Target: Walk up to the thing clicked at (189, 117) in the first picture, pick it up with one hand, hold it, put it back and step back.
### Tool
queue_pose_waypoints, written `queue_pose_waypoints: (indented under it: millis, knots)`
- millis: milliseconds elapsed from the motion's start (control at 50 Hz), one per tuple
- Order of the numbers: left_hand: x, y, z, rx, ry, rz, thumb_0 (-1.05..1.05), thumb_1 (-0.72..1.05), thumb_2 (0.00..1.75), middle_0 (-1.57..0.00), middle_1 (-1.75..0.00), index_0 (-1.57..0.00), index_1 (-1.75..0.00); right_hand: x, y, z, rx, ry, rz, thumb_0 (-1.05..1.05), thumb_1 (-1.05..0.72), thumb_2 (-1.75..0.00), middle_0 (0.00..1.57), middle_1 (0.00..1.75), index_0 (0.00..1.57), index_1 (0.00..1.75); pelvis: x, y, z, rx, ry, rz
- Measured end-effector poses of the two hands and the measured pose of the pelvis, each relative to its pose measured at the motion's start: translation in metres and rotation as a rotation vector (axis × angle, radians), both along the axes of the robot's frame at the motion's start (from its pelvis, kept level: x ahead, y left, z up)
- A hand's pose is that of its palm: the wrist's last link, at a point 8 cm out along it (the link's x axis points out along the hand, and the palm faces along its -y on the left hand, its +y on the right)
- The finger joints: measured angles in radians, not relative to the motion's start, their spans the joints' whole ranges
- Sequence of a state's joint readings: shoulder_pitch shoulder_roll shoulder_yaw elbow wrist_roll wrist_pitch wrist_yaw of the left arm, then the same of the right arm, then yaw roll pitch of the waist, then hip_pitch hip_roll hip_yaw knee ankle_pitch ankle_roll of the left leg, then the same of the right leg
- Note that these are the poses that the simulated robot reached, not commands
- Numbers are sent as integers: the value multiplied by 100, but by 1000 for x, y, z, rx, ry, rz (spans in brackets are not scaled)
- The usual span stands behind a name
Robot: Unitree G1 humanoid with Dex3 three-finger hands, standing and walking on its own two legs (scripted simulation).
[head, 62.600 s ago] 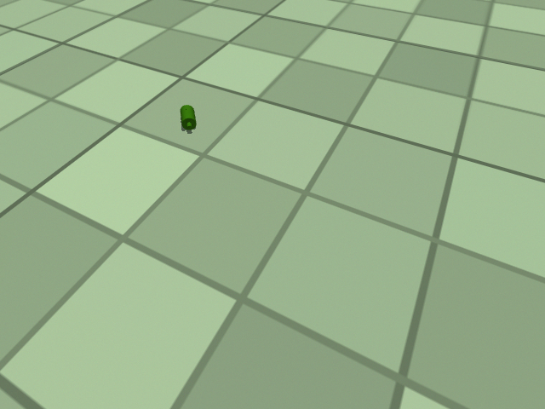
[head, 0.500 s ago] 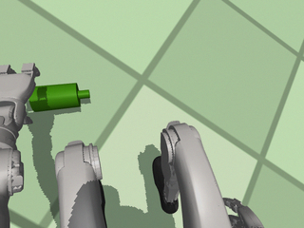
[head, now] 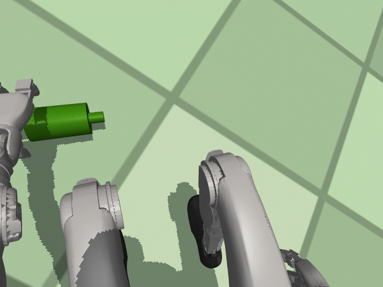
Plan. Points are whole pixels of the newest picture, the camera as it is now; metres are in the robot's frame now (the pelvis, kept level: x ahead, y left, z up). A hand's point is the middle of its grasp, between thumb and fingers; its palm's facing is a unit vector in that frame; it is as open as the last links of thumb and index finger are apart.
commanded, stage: rise first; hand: left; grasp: from above
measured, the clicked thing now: (68, 120) +0.50 +0.21 -0.29
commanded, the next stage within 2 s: approach in 1.02 s
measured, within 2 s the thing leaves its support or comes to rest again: neither
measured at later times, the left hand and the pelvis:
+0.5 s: hand (15, 126) +0.45 +0.28 -0.17, palm faces -0.46 -0.04 -0.89, open 14.2 cm; pelvis +0.00 +0.00 +0.00, yaw +0 degrees
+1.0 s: hand (14, 123) +0.46 +0.28 -0.16, palm faces -0.45 -0.03 -0.89, open 14.2 cm; pelvis +0.00 +0.00 +0.00, yaw +0 degrees
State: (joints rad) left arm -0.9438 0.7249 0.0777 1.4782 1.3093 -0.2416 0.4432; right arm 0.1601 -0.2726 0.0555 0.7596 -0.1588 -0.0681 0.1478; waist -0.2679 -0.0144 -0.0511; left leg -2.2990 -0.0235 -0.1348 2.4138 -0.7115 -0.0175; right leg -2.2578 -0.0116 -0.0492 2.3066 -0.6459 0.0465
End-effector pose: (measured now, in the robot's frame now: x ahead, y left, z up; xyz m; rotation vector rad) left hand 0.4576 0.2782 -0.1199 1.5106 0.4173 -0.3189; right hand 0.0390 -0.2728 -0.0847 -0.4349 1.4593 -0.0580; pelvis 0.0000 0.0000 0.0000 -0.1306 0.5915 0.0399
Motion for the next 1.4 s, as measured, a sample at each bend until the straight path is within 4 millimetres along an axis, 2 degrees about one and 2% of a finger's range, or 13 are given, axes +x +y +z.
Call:
queue_pose_waypoints:
  millis: [500, 780, 1200, 1300, 1400]
  knots:
    - [2, 2, 11, 1, 8, -5, 0, -55, 105, -9, -99, -8, -100, -7, 1, 4, 13, 7, -11, 0, -91, -90, 21, 30, 20, 30, -2, 0, 4, -3, 0, 2]
    - [3, 1, 17, 13, -11, -8, 0, -56, 105, -10, -98, -8, -100, -2, -2, 3, 4, -18, -3, 0, -91, -90, 21, 30, 20, 30, -4, -1, 3, 2, -1, 1]
    - [4, 3, 17, 13, -1, -11, 0, -55, 105, -10, -99, -8, -100, -6, 2, 4, 11, 0, -14, 0, -90, -90, 21, 30, 20, 30, -2, 0, 5, -2, 6, 5]
    - [5, -8, 15, 11, 17, -38, 0, -54, 105, -10, -101, -9, -102, -5, 3, 5, 12, -3, -5, 0, -90, -90, 21, 30, 20, 30, -3, 0, 6, 1, 5, 6]
    - [20, -37, 12, -20, 2, -88, -1, -54, 105, -10, -104, -9, -104, -8, 2, 10, -6, -15, 6, 0, -90, -89, 21, 30, 20, 30, -5, 0, 4, -1, 0, 2]
